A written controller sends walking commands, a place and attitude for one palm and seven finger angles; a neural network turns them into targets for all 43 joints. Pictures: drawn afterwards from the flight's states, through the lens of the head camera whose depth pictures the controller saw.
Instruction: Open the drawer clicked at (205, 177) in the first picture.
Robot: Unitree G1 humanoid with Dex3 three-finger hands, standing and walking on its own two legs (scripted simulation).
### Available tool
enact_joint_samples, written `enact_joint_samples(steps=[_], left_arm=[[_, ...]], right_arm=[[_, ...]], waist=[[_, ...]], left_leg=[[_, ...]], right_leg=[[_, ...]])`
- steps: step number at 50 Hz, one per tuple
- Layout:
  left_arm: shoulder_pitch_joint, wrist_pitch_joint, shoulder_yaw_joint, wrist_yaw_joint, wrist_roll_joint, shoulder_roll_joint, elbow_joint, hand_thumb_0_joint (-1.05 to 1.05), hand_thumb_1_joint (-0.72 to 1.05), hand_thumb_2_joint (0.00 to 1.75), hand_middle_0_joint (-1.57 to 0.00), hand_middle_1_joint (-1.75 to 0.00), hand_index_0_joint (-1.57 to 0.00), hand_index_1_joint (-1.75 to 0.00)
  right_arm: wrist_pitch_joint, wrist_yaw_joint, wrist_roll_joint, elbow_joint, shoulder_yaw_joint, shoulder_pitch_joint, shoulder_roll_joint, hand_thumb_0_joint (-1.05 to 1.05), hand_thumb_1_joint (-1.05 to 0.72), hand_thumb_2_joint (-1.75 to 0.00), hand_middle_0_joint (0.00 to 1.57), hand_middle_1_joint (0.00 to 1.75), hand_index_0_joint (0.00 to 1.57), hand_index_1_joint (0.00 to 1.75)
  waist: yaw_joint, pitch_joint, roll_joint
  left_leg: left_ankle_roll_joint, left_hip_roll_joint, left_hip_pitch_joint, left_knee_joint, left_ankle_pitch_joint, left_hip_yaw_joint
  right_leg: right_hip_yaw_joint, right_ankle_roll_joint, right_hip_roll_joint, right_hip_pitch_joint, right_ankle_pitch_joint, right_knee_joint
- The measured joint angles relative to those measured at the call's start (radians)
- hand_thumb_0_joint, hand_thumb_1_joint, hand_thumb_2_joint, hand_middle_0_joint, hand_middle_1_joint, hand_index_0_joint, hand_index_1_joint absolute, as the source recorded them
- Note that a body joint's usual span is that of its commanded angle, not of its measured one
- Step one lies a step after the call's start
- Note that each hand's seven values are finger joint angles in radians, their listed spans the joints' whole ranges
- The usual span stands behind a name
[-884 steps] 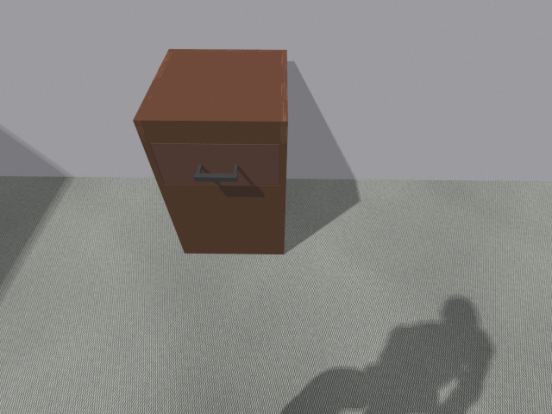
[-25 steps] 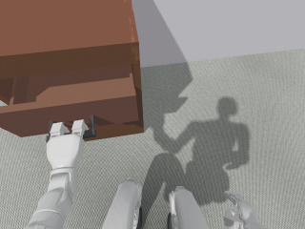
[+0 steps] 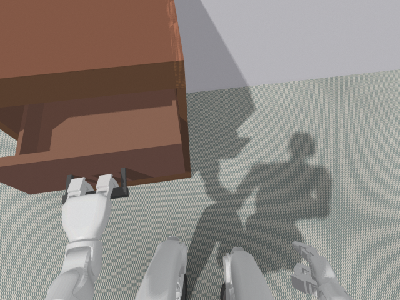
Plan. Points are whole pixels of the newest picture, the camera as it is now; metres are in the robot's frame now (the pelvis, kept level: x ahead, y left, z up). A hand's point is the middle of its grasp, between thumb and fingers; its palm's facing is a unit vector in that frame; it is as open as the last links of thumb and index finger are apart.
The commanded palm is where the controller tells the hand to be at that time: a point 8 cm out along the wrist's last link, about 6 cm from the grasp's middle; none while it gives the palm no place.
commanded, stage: pull the drawer open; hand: left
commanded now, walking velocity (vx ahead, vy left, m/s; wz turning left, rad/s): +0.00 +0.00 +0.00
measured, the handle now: (96, 186) +0.33 +0.26 -0.08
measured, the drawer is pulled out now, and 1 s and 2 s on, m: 0.13 0.20 0.24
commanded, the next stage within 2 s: none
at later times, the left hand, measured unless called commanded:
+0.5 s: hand (99, 236) +0.23 +0.23 -0.09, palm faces -0.08 -0.09 -0.99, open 5.6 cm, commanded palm +0.20 +0.23 -0.05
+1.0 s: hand (99, 252) +0.20 +0.23 -0.09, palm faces -0.11 -0.10 -0.99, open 5.7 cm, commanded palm +0.17 +0.22 -0.05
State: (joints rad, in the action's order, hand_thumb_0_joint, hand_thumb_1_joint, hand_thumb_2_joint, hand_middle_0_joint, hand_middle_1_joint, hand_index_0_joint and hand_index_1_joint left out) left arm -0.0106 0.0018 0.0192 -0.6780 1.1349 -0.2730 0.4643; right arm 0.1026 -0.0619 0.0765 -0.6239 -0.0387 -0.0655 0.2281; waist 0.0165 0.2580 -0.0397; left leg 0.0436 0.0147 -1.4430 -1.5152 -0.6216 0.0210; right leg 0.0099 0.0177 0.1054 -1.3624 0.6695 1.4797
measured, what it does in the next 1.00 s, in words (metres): stands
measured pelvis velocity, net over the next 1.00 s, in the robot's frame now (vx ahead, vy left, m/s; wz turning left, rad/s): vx -0.01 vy -0.01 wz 0.02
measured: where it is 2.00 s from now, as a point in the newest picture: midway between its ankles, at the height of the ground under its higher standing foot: outside the picture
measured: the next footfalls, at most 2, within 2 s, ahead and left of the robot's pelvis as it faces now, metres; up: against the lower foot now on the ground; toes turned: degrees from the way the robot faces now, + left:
none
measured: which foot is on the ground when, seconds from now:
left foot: down 0.00-1.00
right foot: down 0.00-1.00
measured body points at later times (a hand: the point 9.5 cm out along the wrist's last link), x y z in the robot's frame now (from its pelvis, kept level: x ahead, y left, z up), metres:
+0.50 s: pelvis -0.01 -0.01 +0.00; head +0.13 +0.00 +0.42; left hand +0.23 +0.24 -0.04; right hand +0.20 -0.23 -0.14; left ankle +0.03 +0.09 -0.57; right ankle +0.01 -0.12 -0.57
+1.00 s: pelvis -0.01 -0.01 -0.01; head +0.13 -0.01 +0.42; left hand +0.20 +0.23 -0.04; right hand +0.22 -0.22 -0.14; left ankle +0.03 +0.09 -0.57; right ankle +0.01 -0.12 -0.57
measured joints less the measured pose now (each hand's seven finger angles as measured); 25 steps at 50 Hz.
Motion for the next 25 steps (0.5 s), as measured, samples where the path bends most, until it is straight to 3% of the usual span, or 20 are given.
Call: enact_joint_samples(steps=[25], left_arm=[[-0.114,0.003,0.023,-0.005,0.01,0.02,-0.077,0.02,0.76,0.78,-0.32,-1.35,-0.38,-1.28]], right_arm=[[-0.01,0.014,0.006,0.011,0.007,0.018,-0.008,0.01,-0.91,-0.9,0.2,0.3,0.21,0.3]], waist=[[0.018,0.005,-0.004]], left_leg=[[-0.008,0.003,-0.006,-0.014,0.008,0.003]], right_leg=[[0.006,0.008,-0.004,-0.009,-0.001,0.024]])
